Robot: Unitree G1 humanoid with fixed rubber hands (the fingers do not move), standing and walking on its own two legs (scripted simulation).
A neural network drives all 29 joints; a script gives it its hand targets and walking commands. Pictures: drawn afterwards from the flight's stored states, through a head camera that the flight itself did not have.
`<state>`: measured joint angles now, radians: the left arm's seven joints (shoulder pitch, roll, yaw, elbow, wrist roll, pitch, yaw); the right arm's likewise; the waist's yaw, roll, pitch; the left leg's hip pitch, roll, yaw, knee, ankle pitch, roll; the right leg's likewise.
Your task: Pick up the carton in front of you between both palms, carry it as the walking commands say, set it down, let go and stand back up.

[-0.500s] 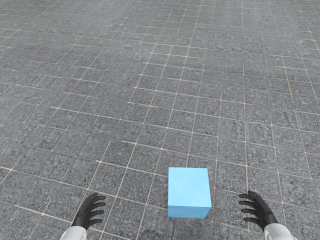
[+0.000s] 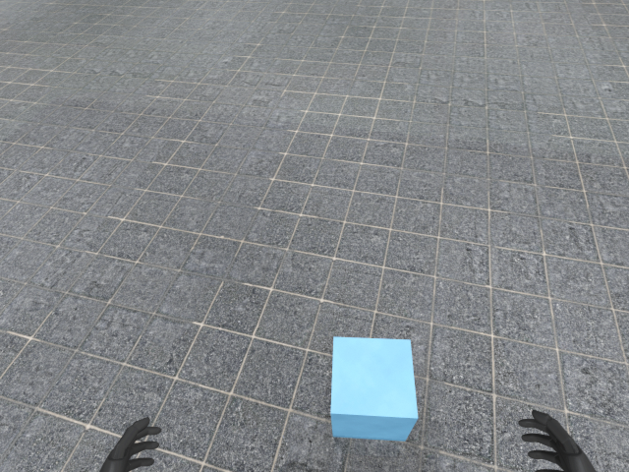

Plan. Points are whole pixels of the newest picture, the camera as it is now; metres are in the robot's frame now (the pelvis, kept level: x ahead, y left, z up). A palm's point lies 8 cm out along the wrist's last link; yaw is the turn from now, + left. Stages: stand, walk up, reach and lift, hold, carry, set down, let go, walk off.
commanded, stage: stand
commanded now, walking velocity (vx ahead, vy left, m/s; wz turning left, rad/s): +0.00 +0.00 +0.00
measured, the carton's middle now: (370, 390) +0.41 -0.09 -0.64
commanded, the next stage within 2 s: none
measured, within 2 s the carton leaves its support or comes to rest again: neither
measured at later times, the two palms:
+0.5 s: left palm out of the picture +0.11 +0.29 -0.09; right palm out of the picture +0.10 -0.30 -0.09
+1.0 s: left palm out of the picture +0.07 +0.30 -0.09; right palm out of the picture +0.07 -0.31 -0.09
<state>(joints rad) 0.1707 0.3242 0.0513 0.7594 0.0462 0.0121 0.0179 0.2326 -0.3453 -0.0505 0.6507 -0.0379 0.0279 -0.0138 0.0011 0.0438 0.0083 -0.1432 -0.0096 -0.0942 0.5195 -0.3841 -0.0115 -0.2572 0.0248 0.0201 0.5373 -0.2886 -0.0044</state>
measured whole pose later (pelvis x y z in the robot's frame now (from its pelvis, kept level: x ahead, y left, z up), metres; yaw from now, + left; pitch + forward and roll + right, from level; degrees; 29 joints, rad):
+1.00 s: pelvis -0.02 +0.00 +0.01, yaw +0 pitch -2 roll +0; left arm 0.12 0.36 0.03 1.01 0.02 0.00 0.00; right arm 0.20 -0.39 0.00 0.90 -0.03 -0.01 -0.02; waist 0.01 0.02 0.03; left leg -0.07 0.00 -0.08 0.39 -0.29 -0.02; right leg -0.18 0.02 0.02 0.41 -0.19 -0.01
